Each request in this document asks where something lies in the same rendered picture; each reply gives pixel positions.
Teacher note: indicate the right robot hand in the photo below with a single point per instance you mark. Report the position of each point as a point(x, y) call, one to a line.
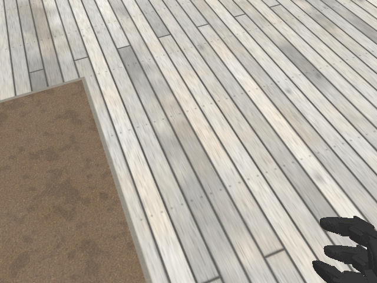
point(363, 260)

